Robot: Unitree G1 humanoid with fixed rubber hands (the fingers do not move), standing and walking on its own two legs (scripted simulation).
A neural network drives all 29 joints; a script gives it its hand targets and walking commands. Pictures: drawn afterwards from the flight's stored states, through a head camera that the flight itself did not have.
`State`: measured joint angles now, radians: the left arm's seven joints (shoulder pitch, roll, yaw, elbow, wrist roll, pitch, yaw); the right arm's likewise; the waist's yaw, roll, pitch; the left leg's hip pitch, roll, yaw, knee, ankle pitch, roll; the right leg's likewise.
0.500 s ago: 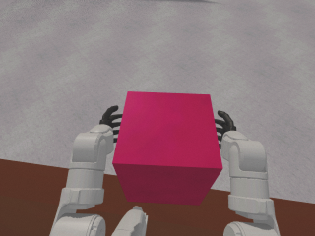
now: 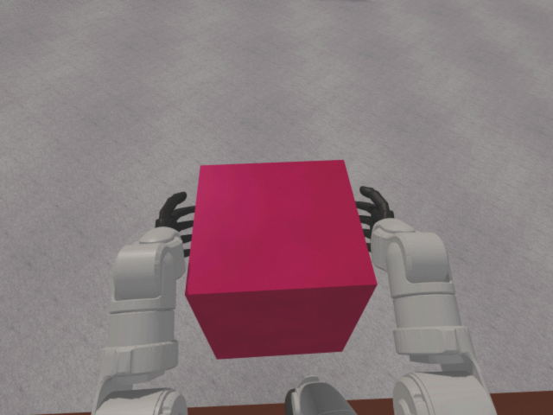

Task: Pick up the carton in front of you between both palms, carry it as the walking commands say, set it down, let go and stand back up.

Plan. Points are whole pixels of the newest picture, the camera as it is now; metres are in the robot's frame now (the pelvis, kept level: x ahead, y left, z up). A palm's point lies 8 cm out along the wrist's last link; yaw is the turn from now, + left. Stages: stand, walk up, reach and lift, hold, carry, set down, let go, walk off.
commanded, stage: carry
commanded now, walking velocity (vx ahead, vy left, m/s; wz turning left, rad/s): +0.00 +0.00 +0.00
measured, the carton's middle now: (276, 265) +0.34 -0.03 +0.01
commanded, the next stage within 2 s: none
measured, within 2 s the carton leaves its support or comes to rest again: neither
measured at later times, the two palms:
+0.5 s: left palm (177, 137) +0.73 +0.16 -0.05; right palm (301, 137) +0.73 -0.14 -0.06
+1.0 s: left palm (196, 108) +0.93 +0.13 -0.11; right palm (298, 108) +0.93 -0.17 -0.11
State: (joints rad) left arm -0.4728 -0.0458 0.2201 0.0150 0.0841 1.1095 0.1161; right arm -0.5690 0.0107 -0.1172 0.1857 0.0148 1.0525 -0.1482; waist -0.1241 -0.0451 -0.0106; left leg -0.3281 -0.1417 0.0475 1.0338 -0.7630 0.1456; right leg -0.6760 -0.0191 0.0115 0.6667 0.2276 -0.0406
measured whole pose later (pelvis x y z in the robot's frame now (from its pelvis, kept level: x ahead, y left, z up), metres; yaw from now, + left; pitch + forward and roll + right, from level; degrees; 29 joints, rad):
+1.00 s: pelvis +0.59 -0.01 -0.20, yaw -1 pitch +6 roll -1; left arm -0.46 -0.08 0.19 -0.04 0.06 1.05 0.14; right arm -0.50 0.02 -0.16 0.01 0.00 1.05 -0.14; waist -0.01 0.03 -0.02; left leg -0.33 -0.03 0.09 0.63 -0.39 0.05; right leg -0.46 0.01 -0.06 0.62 -0.24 -0.04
